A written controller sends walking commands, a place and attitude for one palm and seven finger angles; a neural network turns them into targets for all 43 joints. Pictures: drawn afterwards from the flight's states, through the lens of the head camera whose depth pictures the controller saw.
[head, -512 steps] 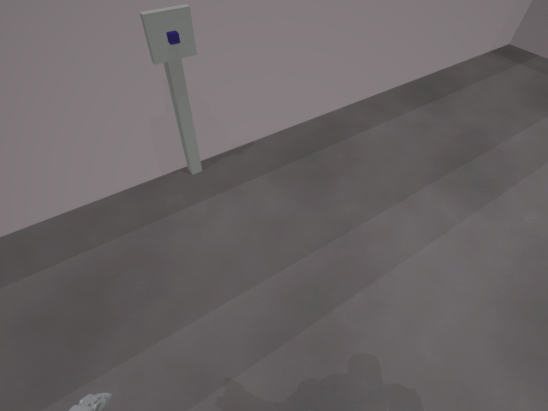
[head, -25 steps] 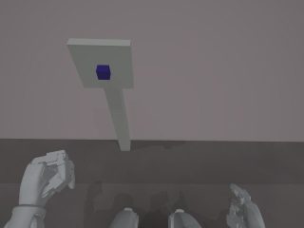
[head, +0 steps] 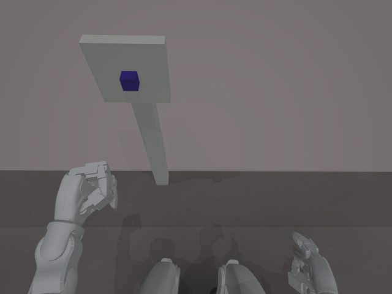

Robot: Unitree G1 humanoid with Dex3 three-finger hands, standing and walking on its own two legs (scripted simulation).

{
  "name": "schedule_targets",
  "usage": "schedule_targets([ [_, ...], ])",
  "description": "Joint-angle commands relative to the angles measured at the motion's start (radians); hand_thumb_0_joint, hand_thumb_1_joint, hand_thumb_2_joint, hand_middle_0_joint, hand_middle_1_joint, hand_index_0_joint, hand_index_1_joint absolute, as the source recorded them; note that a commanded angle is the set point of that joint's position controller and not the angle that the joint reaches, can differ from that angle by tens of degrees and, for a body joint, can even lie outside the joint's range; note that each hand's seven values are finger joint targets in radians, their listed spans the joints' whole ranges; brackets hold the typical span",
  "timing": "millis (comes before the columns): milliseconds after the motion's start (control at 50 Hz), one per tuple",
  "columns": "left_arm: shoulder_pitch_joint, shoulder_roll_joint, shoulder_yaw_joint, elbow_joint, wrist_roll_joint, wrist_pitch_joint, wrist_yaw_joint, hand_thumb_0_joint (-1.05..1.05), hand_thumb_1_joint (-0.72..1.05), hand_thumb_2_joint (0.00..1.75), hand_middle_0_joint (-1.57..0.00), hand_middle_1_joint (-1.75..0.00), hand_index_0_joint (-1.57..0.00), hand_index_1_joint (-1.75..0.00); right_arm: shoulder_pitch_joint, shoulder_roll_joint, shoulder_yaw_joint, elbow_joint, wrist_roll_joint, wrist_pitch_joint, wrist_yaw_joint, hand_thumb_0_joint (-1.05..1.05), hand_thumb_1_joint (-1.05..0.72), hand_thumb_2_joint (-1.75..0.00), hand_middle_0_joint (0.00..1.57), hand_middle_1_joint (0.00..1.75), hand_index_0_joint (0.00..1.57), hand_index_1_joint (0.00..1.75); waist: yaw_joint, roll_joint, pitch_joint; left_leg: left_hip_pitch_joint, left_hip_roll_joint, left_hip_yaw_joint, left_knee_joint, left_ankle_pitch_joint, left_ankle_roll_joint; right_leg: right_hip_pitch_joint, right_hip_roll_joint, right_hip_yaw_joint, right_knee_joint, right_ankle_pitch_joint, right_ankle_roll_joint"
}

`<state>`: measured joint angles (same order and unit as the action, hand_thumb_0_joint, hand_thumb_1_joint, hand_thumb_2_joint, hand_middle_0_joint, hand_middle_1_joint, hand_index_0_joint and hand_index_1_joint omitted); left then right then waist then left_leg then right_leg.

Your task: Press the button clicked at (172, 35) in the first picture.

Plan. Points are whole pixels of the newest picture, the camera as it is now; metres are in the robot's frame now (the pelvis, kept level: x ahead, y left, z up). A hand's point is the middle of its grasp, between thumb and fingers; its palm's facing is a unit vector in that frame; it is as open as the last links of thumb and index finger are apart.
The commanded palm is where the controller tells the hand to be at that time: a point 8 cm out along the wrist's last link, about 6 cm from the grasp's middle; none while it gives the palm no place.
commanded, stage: aim a knuckle at the button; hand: left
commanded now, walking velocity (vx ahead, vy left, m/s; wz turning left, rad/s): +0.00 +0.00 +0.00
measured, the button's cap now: (130, 80) +0.57 +0.19 +0.06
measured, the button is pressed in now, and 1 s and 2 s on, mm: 0 0 0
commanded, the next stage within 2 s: none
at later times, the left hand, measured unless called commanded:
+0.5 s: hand (128, 149) +0.39 +0.17 +0.04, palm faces +0.02 -1.00 -0.02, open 3.1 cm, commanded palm +0.37 +0.22 +0.04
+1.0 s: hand (147, 114) +0.49 +0.14 +0.03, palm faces +0.05 -1.00 -0.02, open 3.1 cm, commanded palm +0.45 +0.20 +0.03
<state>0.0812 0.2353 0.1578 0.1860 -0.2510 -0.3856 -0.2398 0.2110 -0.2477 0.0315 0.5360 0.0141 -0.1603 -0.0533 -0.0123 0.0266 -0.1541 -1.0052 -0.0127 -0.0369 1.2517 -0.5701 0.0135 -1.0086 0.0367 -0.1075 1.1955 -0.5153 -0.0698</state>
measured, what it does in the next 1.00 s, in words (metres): stands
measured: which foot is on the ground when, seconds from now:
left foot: down 0.00-1.00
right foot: down 0.00-1.00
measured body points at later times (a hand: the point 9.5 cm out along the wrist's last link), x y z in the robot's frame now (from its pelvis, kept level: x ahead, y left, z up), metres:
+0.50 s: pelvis +0.01 +0.01 +0.00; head +0.11 +0.02 +0.44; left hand +0.39 +0.22 +0.04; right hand +0.13 -0.24 -0.11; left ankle +0.02 +0.11 -0.63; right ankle +0.03 -0.08 -0.63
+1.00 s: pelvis +0.00 +0.01 -0.01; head +0.15 +0.02 +0.41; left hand +0.49 +0.20 +0.03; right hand +0.04 -0.25 -0.14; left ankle +0.02 +0.11 -0.63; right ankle +0.03 -0.08 -0.63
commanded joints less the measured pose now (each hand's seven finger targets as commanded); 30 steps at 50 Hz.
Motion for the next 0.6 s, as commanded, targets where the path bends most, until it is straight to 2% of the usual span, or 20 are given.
schedule_targets([
  [0, -0.175, 0.147, 0.087, -0.175, 0.004, -0.035, 0.052, 0.00, 0.90, 0.90, -1.30, -1.50, -1.30, -1.50, 0.015, -0.133, -0.059, -0.134, 0.001, -0.039, -0.006, 0.00, -0.90, -0.90, 0.20, 0.30, 0.20, 0.30, -0.007, 0.019, -0.317, 0.139, -0.002, -0.010, -0.202, 0.287, 0.017, 0.295, -0.020, 0.104, -0.192, 0.227, 0.047],
  [40, -0.170, 0.156, 0.115, -0.116, 0.010, -0.024, 0.083, 0.00, 0.90, 0.90, -1.30, -1.50, -1.30, -1.50, 0.023, -0.135, -0.061, -0.132, -0.004, -0.026, 0.001, 0.00, -0.90, -0.90, 0.20, 0.30, 0.20, 0.30, 0.000, -0.025, -0.312, 0.121, -0.001, -0.011, -0.202, 0.303, 0.015, 0.306, -0.017, 0.099, -0.185, 0.249, 0.046],
  [60, -0.179, 0.126, 0.096, -0.093, 0.013, -0.022, 0.091, 0.00, 0.90, 0.90, -1.30, -1.50, -1.30, -1.50, 0.022, -0.132, -0.061, -0.133, -0.005, -0.018, 0.005, 0.00, -0.90, -0.90, 0.20, 0.30, 0.20, 0.30, -0.005, -0.032, -0.306, 0.110, -0.004, -0.003, -0.200, 0.300, 0.016, 0.311, -0.020, 0.104, -0.188, 0.258, 0.050],
  [100, -0.255, 0.123, 0.088, -0.051, 0.029, -0.027, 0.106, 0.00, 0.90, 0.90, -1.30, -1.50, -1.30, -1.50, 0.028, -0.134, -0.061, -0.122, -0.006, -0.007, 0.011, 0.00, -0.90, -0.90, 0.20, 0.30, 0.20, 0.30, -0.015, -0.015, -0.283, 0.106, -0.003, -0.002, -0.206, 0.278, 0.011, 0.282, -0.021, 0.100, -0.186, 0.239, 0.048],
  [120, -0.292, 0.116, 0.076, -0.056, 0.033, -0.034, 0.110, 0.00, 0.90, 0.90, -1.30, -1.50, -1.30, -1.50, 0.030, -0.134, -0.061, -0.118, -0.008, -0.004, 0.014, 0.00, -0.90, -0.90, 0.20, 0.30, 0.20, 0.30, -0.020, 0.000, -0.296, 0.110, -0.003, -0.001, -0.203, 0.279, 0.012, 0.282, -0.022, 0.102, -0.184, 0.242, 0.047],
  [160, -0.333, 0.114, 0.060, -0.028, 0.049, -0.047, 0.111, 0.00, 0.90, 0.90, -1.30, -1.50, -1.30, -1.50, 0.041, -0.140, -0.066, -0.115, -0.009, 0.003, 0.015, 0.00, -0.90, -0.90, 0.20, 0.30, 0.20, 0.30, -0.032, -0.025, -0.309, 0.117, 0.000, 0.000, -0.195, 0.290, 0.015, 0.274, -0.021, 0.104, -0.182, 0.259, 0.048],
  [200, -0.421, 0.108, 0.039, -0.019, 0.057, -0.066, 0.107, 0.00, 0.90, 0.90, -1.30, -1.50, -1.30, -1.50, 0.053, -0.142, -0.068, -0.099, -0.010, 0.005, 0.015, 0.00, -0.90, -0.90, 0.20, 0.30, 0.20, 0.30, -0.044, 0.000, -0.332, 0.138, 0.002, -0.001, -0.190, 0.295, 0.013, 0.260, -0.021, 0.104, -0.177, 0.266, 0.047],
  [220, -0.441, 0.112, 0.040, -0.010, 0.058, -0.074, 0.105, 0.00, 0.90, 0.90, -1.30, -1.50, -1.30, -1.50, 0.056, -0.141, -0.068, -0.094, -0.011, 0.006, 0.015, 0.00, -0.90, -0.90, 0.20, 0.30, 0.20, 0.30, -0.039, 0.016, -0.335, 0.142, 0.001, -0.002, -0.192, 0.299, 0.011, 0.261, -0.020, 0.105, -0.176, 0.270, 0.044],
  [240, -0.471, 0.118, 0.037, -0.011, 0.058, -0.082, 0.105, 0.00, 0.90, 0.90, -1.30, -1.50, -1.30, -1.50, 0.062, -0.146, -0.069, -0.090, -0.011, 0.008, 0.014, 0.00, -0.90, -0.90, 0.20, 0.30, 0.20, 0.30, -0.051, -0.006, -0.354, 0.151, 0.004, -0.007, -0.187, 0.315, 0.013, 0.261, -0.017, 0.102, -0.169, 0.282, 0.044],
  [260, -0.486, 0.123, 0.049, -0.005, 0.060, -0.091, 0.108, 0.00, 0.90, 0.90, -1.30, -1.50, -1.30, -1.50, 0.063, -0.144, -0.072, -0.084, -0.012, 0.010, 0.014, 0.00, -0.90, -0.90, 0.20, 0.30, 0.20, 0.30, -0.037, 0.026, -0.376, 0.172, 0.004, -0.006, -0.190, 0.333, 0.008, 0.259, -0.018, 0.101, -0.164, 0.296, 0.041],
  [300, -0.523, 0.101, 0.032, 0.014, 0.060, -0.100, 0.116, 0.00, 0.90, 0.90, -1.30, -1.50, -1.30, -1.50, 0.072, -0.142, -0.073, -0.070, -0.014, 0.015, 0.017, 0.00, -0.90, -0.90, 0.20, 0.30, 0.20, 0.30, -0.046, 0.030, -0.393, 0.200, 0.006, -0.010, -0.192, 0.362, 0.005, 0.248, -0.018, 0.092, -0.159, 0.318, 0.043],
  [320, -0.521, 0.128, 0.067, 0.041, 0.061, -0.101, 0.126, 0.00, 0.90, 0.90, -1.30, -1.50, -1.30, -1.50, 0.079, -0.146, -0.076, -0.065, -0.015, 0.020, 0.017, 0.00, -0.90, -0.90, 0.20, 0.30, 0.20, 0.30, -0.038, 0.010, -0.403, 0.194, 0.006, -0.009, -0.189, 0.368, 0.004, 0.254, -0.017, 0.092, -0.156, 0.324, 0.043],
  [360, -0.562, 0.146, 0.085, 0.077, 0.070, -0.106, 0.140, 0.00, 0.90, 0.90, -1.30, -1.50, -1.30, -1.50, 0.085, -0.146, -0.076, -0.053, -0.018, 0.030, 0.019, 0.00, -0.90, -0.90, 0.20, 0.30, 0.20, 0.30, -0.040, 0.008, -0.411, 0.188, 0.007, -0.009, -0.184, 0.389, 0.002, 0.254, -0.016, 0.094, -0.145, 0.349, 0.043],
  [380, -0.561, 0.132, 0.078, 0.106, 0.076, -0.105, 0.146, 0.00, 0.90, 0.90, -1.30, -1.50, -1.30, -1.50, 0.087, -0.143, -0.075, -0.051, -0.019, 0.036, 0.023, 0.00, -0.90, -0.90, 0.20, 0.30, 0.20, 0.30, -0.036, 0.026, -0.401, 0.186, 0.004, -0.007, -0.188, 0.387, -0.001, 0.250, -0.016, 0.093, -0.145, 0.347, 0.042],
  [400, -0.585, 0.116, 0.062, 0.132, 0.081, -0.103, 0.151, 0.00, 0.90, 0.90, -1.30, -1.50, -1.30, -1.50, 0.087, -0.142, -0.074, -0.046, -0.019, 0.042, 0.027, 0.00, -0.90, -0.90, 0.20, 0.30, 0.20, 0.30, -0.049, 0.024, -0.382, 0.180, 0.004, -0.005, -0.187, 0.376, 0.000, 0.236, -0.016, 0.090, -0.150, 0.340, 0.043],
  [440, -0.625, 0.142, 0.085, 0.179, 0.088, -0.105, 0.160, 0.00, 0.90, 0.90, -1.30, -1.50, -1.30, -1.50, 0.098, -0.146, -0.074, -0.042, -0.022, 0.052, 0.029, 0.00, -0.90, -0.90, 0.20, 0.30, 0.20, 0.30, -0.051, -0.005, -0.375, 0.153, 0.003, -0.007, -0.186, 0.358, 0.002, 0.242, -0.014, 0.092, -0.148, 0.328, 0.042],
  [500, -0.721, 0.113, 0.057, 0.236, 0.102, -0.112, 0.167, 0.00, 0.90, 0.90, -1.30, -1.50, -1.30, -1.50, 0.105, -0.144, -0.075, -0.032, -0.022, 0.065, 0.033, 0.00, -0.90, -0.90, 0.20, 0.30, 0.20, 0.30, -0.073, 0.008, -0.370, 0.156, 0.004, -0.004, -0.183, 0.337, 0.001, 0.213, -0.015, 0.093, -0.153, 0.314, 0.045],
  [540, -0.786, 0.138, 0.076, 0.265, 0.102, -0.125, 0.169, 0.00, 0.90, 0.90, -1.30, -1.50, -1.30, -1.50, 0.118, -0.148, -0.075, -0.025, -0.025, 0.069, 0.033, 0.00, -0.90, -0.90, 0.20, 0.30, 0.20, 0.30, -0.080, 0.000, -0.392, 0.146, 0.002, -0.008, -0.175, 0.327, 0.004, 0.214, -0.011, 0.098, -0.150, 0.304, 0.044],
  [560, -0.805, 0.161, 0.102, 0.281, 0.105, -0.134, 0.171, 0.00, 0.90, 0.90, -1.30, -1.50, -1.30, -1.50, 0.121, -0.149, -0.076, -0.019, -0.025, 0.072, 0.031, 0.00, -0.90, -0.90, 0.20, 0.30, 0.20, 0.30, -0.074, 0.000, -0.411, 0.148, 0.004, -0.007, -0.174, 0.335, 0.001, 0.219, -0.013, 0.100, -0.145, 0.313, 0.044],
  [580, -0.842, 0.147, 0.084, 0.288, 0.108, -0.142, 0.170, 0.00, 0.90, 0.90, -1.30, -1.50, -1.30, -1.50, 0.123, -0.148, -0.075, -0.017, -0.027, 0.073, 0.032, 0.00, -0.90, -0.90, 0.20, 0.30, 0.20, 0.30, -0.083, 0.021, -0.421, 0.161, 0.003, -0.008, -0.171, 0.342, 0.001, 0.208, -0.012, 0.100, -0.143, 0.318, 0.044],
])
